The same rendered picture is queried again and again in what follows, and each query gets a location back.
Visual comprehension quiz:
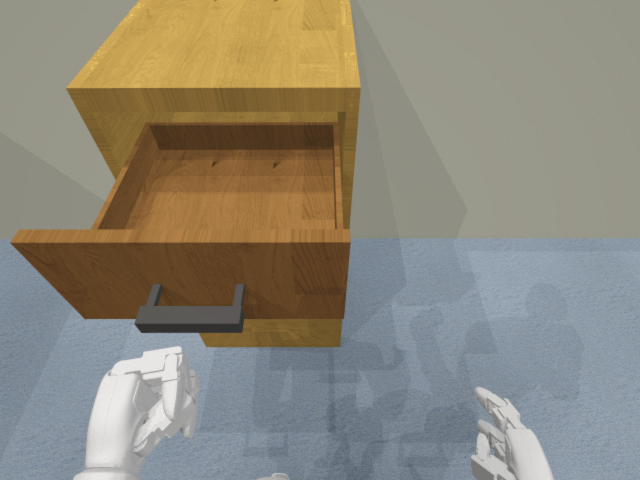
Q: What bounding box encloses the drawer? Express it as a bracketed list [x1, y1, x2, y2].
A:
[10, 122, 351, 319]

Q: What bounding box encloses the cabinet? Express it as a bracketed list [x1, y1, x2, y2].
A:
[66, 0, 361, 347]

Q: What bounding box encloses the left robot hand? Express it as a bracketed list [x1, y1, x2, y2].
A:
[85, 346, 200, 474]

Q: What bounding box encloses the right robot hand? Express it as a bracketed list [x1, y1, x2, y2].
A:
[471, 387, 554, 480]

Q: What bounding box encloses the handle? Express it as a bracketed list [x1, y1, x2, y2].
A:
[134, 284, 245, 333]

